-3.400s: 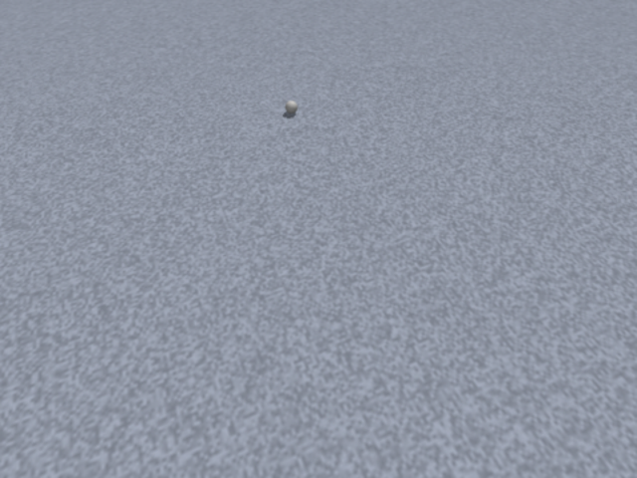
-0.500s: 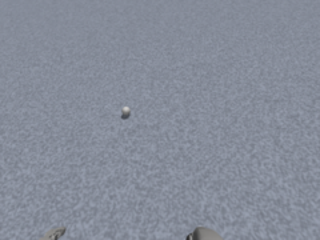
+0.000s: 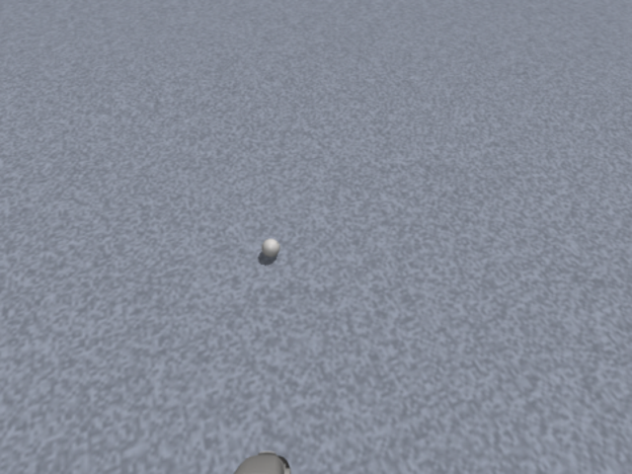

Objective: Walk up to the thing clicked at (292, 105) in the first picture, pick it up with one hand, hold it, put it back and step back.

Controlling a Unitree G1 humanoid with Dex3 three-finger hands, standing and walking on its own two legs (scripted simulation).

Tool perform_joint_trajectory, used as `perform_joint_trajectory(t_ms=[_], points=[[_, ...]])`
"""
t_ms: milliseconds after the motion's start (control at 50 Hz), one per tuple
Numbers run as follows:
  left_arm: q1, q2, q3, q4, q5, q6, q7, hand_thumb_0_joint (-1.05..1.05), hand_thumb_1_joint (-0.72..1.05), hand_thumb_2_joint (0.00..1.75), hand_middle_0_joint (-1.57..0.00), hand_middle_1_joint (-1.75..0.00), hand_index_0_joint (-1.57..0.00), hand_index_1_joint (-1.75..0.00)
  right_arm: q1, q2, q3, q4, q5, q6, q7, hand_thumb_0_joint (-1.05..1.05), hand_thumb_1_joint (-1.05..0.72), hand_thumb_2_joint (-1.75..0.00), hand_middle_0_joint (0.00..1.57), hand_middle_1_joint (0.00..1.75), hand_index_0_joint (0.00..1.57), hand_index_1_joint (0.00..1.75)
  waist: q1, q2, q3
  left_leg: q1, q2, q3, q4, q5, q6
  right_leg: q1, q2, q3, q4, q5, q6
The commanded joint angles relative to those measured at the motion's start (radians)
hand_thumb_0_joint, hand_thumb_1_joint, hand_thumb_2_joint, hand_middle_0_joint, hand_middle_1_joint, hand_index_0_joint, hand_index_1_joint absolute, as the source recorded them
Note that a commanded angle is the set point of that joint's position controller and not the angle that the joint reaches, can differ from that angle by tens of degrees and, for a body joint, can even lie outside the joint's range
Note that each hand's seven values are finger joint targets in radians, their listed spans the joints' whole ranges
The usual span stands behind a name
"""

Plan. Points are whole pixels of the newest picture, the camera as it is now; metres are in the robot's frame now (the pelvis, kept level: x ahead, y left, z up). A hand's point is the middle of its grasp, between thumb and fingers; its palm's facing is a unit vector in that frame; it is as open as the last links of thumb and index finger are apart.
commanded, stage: walk up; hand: left
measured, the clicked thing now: (270, 247) +0.97 +0.21 -0.72
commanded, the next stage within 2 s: none
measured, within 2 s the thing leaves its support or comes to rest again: neither
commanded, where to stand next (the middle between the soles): +0.57 -0.03 m, yaw -3 degrees
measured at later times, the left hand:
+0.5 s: hand (173, 370) +0.28 +0.25 -0.12, palm faces -0.08 -0.92 -0.39, open 7.4 cm
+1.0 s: hand (177, 325) +0.37 +0.27 -0.15, palm faces -0.02 -0.93 -0.36, open 7.4 cm
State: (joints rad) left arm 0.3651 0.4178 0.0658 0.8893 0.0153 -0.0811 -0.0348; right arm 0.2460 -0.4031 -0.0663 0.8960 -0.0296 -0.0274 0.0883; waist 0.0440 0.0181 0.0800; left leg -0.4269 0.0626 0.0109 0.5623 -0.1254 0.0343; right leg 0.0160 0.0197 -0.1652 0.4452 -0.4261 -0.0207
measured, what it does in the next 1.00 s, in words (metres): walks ahead: right foot, then left foot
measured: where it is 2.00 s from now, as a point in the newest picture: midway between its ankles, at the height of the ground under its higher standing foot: (327, 363)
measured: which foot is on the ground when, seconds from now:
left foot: down 0.00-0.52, up 0.54-0.94, down 0.96-1.00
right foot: down 0.00-0.04, up 0.06-0.46, down 0.48-1.00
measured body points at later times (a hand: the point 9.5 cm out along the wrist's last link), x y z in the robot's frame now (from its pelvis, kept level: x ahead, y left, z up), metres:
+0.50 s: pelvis +0.19 -0.02 +0.00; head +0.20 -0.04 +0.45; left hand +0.28 +0.30 -0.10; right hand +0.22 -0.35 -0.12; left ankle +0.12 +0.12 -0.72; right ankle +0.29 -0.15 -0.73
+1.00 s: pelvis +0.35 -0.01 +0.00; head +0.36 +0.01 +0.45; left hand +0.37 +0.32 -0.12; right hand +0.42 -0.33 -0.10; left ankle +0.44 +0.11 -0.73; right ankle +0.29 -0.15 -0.72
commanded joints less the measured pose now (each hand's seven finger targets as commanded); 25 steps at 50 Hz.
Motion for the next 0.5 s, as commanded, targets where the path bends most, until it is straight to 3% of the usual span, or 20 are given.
perform_joint_trajectory(t_ms=[0, 20, 40, 60, 80, 100, 140, 180, 260, 320, 340, 380, 400, 440, 460, 480], points=[[0.02, 0.191, 0.039, -0.105, -0.018, -0.009, 0.021, 0.0, 0.9, 0.9, -0.2, -0.3, -0.2, -0.3, 0.193, -0.258, -0.084, -0.049, -0.019, -0.057, -0.035, 0.0, -0.9, -0.9, 0.2, 0.3, 0.2, 0.3, -0.133, 0.122, -0.193, 0.495, 0.008, -0.062, -0.099, -0.099, 0.111, -0.276, -0.151, 0.063, 0.442, 0.549, -0.071], [0.07, 0.109, 0.023, -0.119, -0.028, -0.007, 0.017, 0.0, 0.9, 0.9, -0.2, -0.3, -0.2, -0.3, 0.248, -0.345, -0.111, -0.066, -0.025, -0.06, -0.052, 0.0, -0.9, -0.9, 0.2, 0.3, 0.2, 0.3, -0.137, 0.341, -0.258, 0.698, 0.26, -0.491, -0.131, -0.168, 0.195, -0.574, -0.007, 0.058, 0.698, 0.065, -0.011], [0.052, 0.205, 0.047, -0.103, -0.033, 0.005, 0.03, 0.0, 0.9, 0.9, -0.2, -0.3, -0.2, -0.3, 0.247, -0.356, -0.11, -0.076, 0.015, -0.06, -0.055, 0.0, -0.9, -0.9, 0.2, 0.3, 0.2, 0.3, -0.149, 0.235, -0.275, 0.734, 0.364, -0.753, -0.231, -0.159, 0.309, -0.679, 0.029, 0.155, 0.799, -0.149, -0.025], [-0.011, 0.237, 0.038, -0.098, -0.017, 0.008, 0.033, 0.0, 0.9, 0.9, -0.2, -0.3, -0.2, -0.3, 0.217, -0.328, -0.109, -0.077, 0.035, -0.057, -0.059, 0.0, -0.9, -0.9, 0.2, 0.3, 0.2, 0.3, -0.14, 0.123, -0.198, 0.625, 0.364, -0.68, -0.248, -0.135, 0.296, -0.685, -0.038, 0.226, 0.822, -0.126, -0.036], [-0.035, 0.23, 0.03, -0.097, -0.019, 0.001, 0.026, 0.0, 0.9, 0.9, -0.2, -0.3, -0.2, -0.3, 0.165, -0.293, -0.088, -0.09, 0.044, -0.055, -0.066, 0.0, -0.9, -0.9, 0.2, 0.3, 0.2, 0.3, -0.122, 0.049, -0.134, 0.49, 0.311, -0.498, -0.248, 0.027, 0.241, -0.632, -0.052, 0.275, 0.813, -0.049, -0.03], [-0.012, 0.207, 0.029, -0.084, -0.027, 0.002, 0.02, 0.0, 0.9, 0.9, -0.2, -0.3, -0.2, -0.3, 0.11, -0.267, -0.069, -0.104, 0.041, -0.059, -0.071, 0.0, -0.9, -0.9, 0.2, 0.3, 0.2, 0.3, -0.088, 0.037, -0.09, 0.408, 0.258, -0.351, -0.243, 0.123, 0.184, -0.579, -0.071, 0.304, 0.767, 0.016, -0.032], [0.023, 0.184, 0.028, -0.064, -0.035, 0.014, 0.008, 0.0, 0.9, 0.9, -0.2, -0.3, -0.2, -0.3, 0.083, -0.238, -0.053, -0.101, 0.045, -0.071, -0.074, 0.0, -0.9, -0.9, 0.2, 0.3, 0.2, 0.3, -0.054, 0.07, -0.025, 0.271, 0.201, -0.201, -0.264, 0.214, 0.159, -0.507, -0.086, 0.269, 0.692, 0.066, -0.017], [0.049, 0.17, 0.03, -0.054, -0.029, 0.026, -0.002, 0.0, 0.9, 0.9, -0.2, -0.3, -0.2, -0.3, 0.057, -0.234, -0.051, -0.119, 0.038, -0.079, -0.072, 0.0, -0.9, -0.9, 0.2, 0.3, 0.2, 0.3, -0.038, 0.103, -0.013, 0.206, 0.177, -0.141, -0.293, 0.152, 0.166, -0.475, -0.082, 0.23, 0.655, 0.116, 0.003], [-0.036, 0.166, 0.029, -0.087, -0.01, 0.024, -0.022, 0.0, 0.9, 0.9, -0.2, -0.3, -0.2, -0.3, 0.058, -0.252, -0.061, -0.132, 0.028, -0.086, -0.066, 0.0, -0.9, -0.9, 0.2, 0.3, 0.2, 0.3, -0.057, 0.135, 0.017, 0.267, 0.194, -0.124, -0.334, 0.029, 0.21, -0.559, -0.136, 0.185, 0.43, 0.175, 0.032], [-0.121, 0.158, 0.035, -0.103, -0.005, 0.012, -0.032, 0.0, 0.9, 0.9, -0.2, -0.3, -0.2, -0.3, 0.066, -0.259, -0.065, -0.129, 0.023, -0.083, -0.06, 0.0, -0.9, -0.9, 0.2, 0.3, 0.2, 0.3, -0.076, 0.13, 0.033, 0.224, 0.17, -0.082, -0.312, 0.027, 0.188, -0.478, -0.14, 0.165, 0.245, 0.26, 0.023], [-0.133, 0.155, 0.037, -0.102, -0.006, 0.008, -0.033, 0.0, 0.9, 0.9, -0.2, -0.3, -0.2, -0.3, 0.071, -0.255, -0.062, -0.128, 0.024, -0.08, -0.058, 0.0, -0.9, -0.9, 0.2, 0.3, 0.2, 0.3, -0.081, 0.122, 0.024, 0.234, 0.15, -0.071, -0.292, 0.06, 0.174, -0.454, -0.12, 0.148, 0.197, 0.285, 0.02], [-0.117, 0.151, 0.04, -0.092, -0.008, 0.004, -0.031, 0.0, 0.9, 0.9, -0.2, -0.3, -0.2, -0.3, 0.047, -0.261, -0.061, -0.14, 0.026, -0.073, -0.056, 0.0, -0.9, -0.9, 0.2, 0.3, 0.2, 0.3, -0.06, 0.145, -0.001, 0.231, 0.159, -0.079, -0.252, 0.048, 0.163, -0.397, -0.1, 0.13, 0.159, 0.297, 0.008], [-0.097, 0.154, 0.045, -0.076, -0.008, 0.002, -0.029, 0.0, 0.9, 0.9, -0.2, -0.3, -0.2, -0.3, 0.039, -0.261, -0.062, -0.148, 0.027, -0.069, -0.057, 0.0, -0.9, -0.9, 0.2, 0.3, 0.2, 0.3, -0.046, 0.135, -0.015, 0.19, 0.176, -0.096, -0.23, -0.01, 0.158, -0.326, -0.099, 0.135, 0.151, 0.298, 0.004], [-0.005, 0.186, 0.059, -0.035, -0.004, -0.007, -0.019, 0.0, 0.9, 0.9, -0.2, -0.3, -0.2, -0.3, 0.01, -0.242, -0.057, -0.164, 0.027, -0.06, -0.059, 0.0, -0.9, -0.9, 0.2, 0.3, 0.2, 0.3, 0.01, 0.042, -0.065, 0.139, 0.152, -0.078, -0.088, -0.07, 0.126, -0.148, -0.077, 0.133, 0.082, 0.306, -0.004], [0.069, 0.224, 0.074, -0.011, -0.001, -0.017, -0.01, 0.0, 0.9, 0.9, -0.2, -0.3, -0.2, -0.3, 0.045, -0.201, -0.041, -0.162, 0.024, -0.058, -0.057, 0.0, -0.9, -0.9, 0.2, 0.3, 0.2, 0.3, 0.04, -0.068, -0.122, 0.089, 0.086, -0.018, 0.101, -0.065, 0.099, -0.008, -0.076, 0.156, 0.054, 0.245, -0.017], [0.14, 0.285, 0.097, -0.007, 0.008, -0.026, 0.003, 0.0, 0.9, 0.9, -0.2, -0.3, -0.2, -0.3, 0.108, -0.146, -0.02, -0.161, 0.027, -0.059, -0.055, 0.0, -0.9, -0.9, 0.2, 0.3, 0.2, 0.3, 0.063, -0.259, -0.172, -0.016, -0.009, 0.057, 0.359, -0.162, 0.066, 0.091, -0.193, 0.344, -0.063, 0.031, -0.052]])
